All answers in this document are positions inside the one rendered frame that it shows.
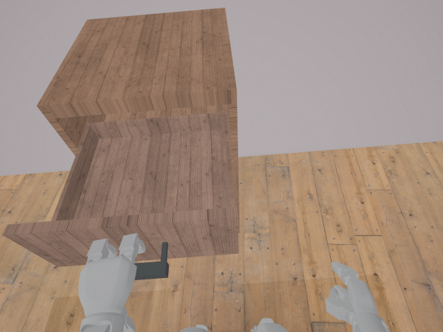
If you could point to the robot left shin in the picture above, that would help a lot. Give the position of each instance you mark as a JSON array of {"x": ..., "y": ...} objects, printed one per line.
[{"x": 202, "y": 326}]

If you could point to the robot shin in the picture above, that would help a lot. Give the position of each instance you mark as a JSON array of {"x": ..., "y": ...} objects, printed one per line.
[
  {"x": 266, "y": 320},
  {"x": 202, "y": 326}
]

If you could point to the robot right shin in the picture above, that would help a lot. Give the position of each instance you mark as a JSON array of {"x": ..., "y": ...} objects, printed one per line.
[{"x": 266, "y": 320}]

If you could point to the robot right forearm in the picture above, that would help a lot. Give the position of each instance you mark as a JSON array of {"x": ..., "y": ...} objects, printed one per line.
[{"x": 368, "y": 322}]

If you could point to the robot right hand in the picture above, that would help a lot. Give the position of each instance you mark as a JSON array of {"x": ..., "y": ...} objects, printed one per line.
[{"x": 342, "y": 303}]

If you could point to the robot left hand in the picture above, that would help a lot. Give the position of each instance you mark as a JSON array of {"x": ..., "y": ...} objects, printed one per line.
[{"x": 106, "y": 280}]

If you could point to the drawer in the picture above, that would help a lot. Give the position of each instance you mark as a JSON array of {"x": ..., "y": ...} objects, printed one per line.
[{"x": 167, "y": 179}]

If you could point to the handle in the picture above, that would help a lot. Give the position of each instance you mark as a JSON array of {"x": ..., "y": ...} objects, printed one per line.
[{"x": 154, "y": 270}]

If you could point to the robot left forearm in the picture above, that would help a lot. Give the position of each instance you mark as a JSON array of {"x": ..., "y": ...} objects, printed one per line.
[{"x": 103, "y": 322}]

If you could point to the cabinet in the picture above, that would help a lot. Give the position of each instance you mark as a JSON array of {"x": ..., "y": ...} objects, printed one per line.
[{"x": 146, "y": 66}]

